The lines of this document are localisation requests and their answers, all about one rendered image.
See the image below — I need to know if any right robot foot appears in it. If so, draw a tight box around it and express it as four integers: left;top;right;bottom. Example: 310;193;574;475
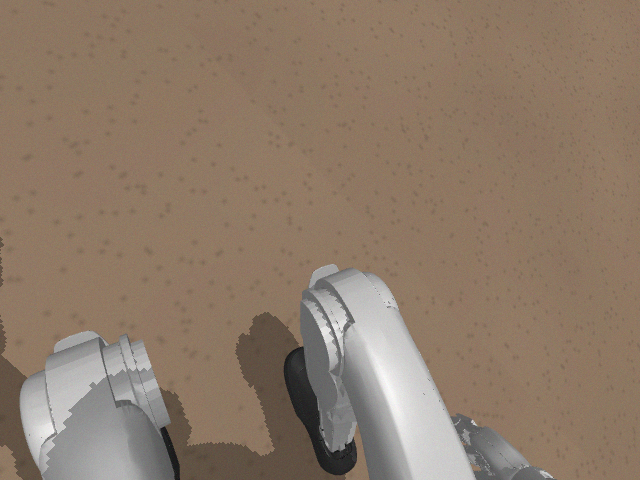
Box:
284;347;357;475

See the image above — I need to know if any right robot hand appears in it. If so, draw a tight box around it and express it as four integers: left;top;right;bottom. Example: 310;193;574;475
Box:
450;413;532;480

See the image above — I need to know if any left robot foot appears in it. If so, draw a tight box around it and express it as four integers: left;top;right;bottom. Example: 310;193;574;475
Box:
160;426;180;480

